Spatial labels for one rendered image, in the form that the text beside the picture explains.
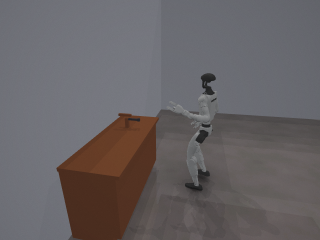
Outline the left robot upper arm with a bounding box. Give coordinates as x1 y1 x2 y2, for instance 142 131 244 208
198 95 210 123

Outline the robot left thigh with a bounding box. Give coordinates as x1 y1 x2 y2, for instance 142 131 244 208
187 131 206 164

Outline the robot right foot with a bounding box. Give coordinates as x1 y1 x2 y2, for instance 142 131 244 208
197 169 210 177

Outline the left robot hand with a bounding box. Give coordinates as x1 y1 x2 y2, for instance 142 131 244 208
166 101 184 114

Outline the robot left forearm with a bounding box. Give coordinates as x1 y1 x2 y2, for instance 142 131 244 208
182 110 209 122

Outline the right robot upper arm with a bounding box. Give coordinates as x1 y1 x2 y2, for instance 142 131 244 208
213 91 219 114

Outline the right robot hand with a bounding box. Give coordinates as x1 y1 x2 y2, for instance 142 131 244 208
191 120 202 129

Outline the tap lever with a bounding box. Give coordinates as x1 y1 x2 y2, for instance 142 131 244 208
128 118 140 122

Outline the counter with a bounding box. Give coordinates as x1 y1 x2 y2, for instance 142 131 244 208
56 113 159 240

